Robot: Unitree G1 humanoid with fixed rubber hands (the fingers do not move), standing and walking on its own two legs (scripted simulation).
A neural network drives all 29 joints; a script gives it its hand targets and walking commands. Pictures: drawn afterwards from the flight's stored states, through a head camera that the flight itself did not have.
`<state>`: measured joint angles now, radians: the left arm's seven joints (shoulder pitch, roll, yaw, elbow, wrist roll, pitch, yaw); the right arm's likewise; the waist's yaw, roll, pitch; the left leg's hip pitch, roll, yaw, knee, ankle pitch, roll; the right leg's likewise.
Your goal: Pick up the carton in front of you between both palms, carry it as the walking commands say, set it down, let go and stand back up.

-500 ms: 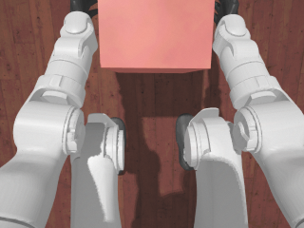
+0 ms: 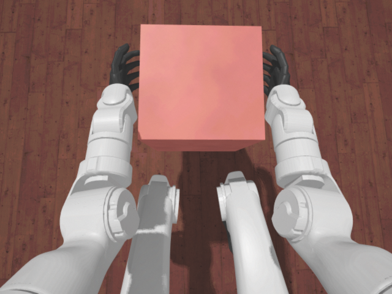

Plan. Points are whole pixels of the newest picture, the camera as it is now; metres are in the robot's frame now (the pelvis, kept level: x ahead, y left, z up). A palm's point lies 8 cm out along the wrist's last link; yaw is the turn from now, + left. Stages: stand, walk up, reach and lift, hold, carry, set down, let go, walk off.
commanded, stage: reach and lift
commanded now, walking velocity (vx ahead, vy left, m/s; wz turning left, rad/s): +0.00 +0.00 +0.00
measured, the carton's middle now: (198, 102) +0.48 -0.01 -0.13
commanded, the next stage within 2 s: none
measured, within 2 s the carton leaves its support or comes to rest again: neither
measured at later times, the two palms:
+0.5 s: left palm (84, 64) +0.46 +0.14 +0.09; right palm (319, 63) +0.45 -0.16 +0.09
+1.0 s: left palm out of the picture +0.42 +0.15 +0.24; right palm out of the picture +0.41 -0.15 +0.24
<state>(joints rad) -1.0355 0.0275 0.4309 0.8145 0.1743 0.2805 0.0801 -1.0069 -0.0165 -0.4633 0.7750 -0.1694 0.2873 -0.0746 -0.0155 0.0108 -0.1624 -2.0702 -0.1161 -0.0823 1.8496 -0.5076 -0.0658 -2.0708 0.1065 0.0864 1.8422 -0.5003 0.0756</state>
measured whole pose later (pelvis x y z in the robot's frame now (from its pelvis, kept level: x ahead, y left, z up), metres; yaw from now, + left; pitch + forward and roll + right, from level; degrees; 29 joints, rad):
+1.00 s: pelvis +0.10 +0.00 +0.27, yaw +0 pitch +15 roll +0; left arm -0.33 -0.13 0.29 0.57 0.17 0.31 0.06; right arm -0.33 0.12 -0.30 0.56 -0.17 0.32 -0.05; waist -0.01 0.01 -0.18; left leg -0.71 -0.07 -0.14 0.81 -0.36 -0.02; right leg -0.71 0.07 0.14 0.80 -0.35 0.03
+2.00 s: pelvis +0.11 +0.00 +0.31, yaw +0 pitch -4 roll +0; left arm -0.27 -0.15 0.25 0.32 0.28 0.65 0.00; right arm -0.27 0.15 -0.25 0.32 -0.28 0.65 0.01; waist 0.00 0.00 -0.01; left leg -0.12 -0.04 -0.14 0.40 -0.21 -0.01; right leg -0.12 0.04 0.14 0.40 -0.21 0.01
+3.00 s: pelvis +0.10 +0.00 +0.31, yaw +0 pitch -7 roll +0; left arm -0.29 -0.16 0.25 0.25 0.28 0.75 -0.01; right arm -0.29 0.16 -0.25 0.25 -0.28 0.75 0.01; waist 0.00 0.00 0.02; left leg -0.05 -0.04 -0.13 0.37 -0.20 -0.01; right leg -0.06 0.04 0.13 0.37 -0.19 0.01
